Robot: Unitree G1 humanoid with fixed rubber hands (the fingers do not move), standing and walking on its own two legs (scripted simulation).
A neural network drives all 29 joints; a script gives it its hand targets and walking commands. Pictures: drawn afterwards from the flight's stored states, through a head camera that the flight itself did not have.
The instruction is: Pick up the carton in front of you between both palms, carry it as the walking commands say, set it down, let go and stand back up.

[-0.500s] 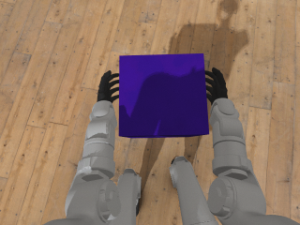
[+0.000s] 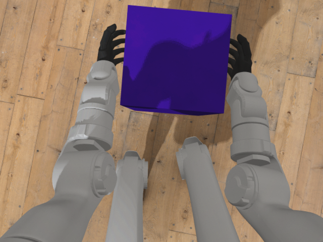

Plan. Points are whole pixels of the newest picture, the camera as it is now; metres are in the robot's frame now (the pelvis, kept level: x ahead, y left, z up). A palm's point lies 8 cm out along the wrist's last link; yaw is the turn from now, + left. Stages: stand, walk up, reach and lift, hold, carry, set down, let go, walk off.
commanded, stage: set down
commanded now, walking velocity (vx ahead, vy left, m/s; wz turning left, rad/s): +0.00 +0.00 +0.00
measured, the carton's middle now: (171, 74) +0.48 -0.08 -0.18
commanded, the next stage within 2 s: none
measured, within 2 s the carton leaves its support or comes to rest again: rests again in 1.22 s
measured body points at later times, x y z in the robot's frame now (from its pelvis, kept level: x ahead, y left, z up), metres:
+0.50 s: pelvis -0.01 +0.01 -0.09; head +0.35 -0.01 +0.17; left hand +0.56 +0.04 -0.26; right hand +0.46 -0.25 -0.26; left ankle +0.08 +0.13 -0.47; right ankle +0.12 -0.14 -0.47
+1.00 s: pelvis -0.01 +0.02 -0.11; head +0.35 +0.00 +0.15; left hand +0.56 +0.05 -0.29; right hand +0.46 -0.24 -0.29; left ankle +0.08 +0.13 -0.47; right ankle +0.12 -0.14 -0.47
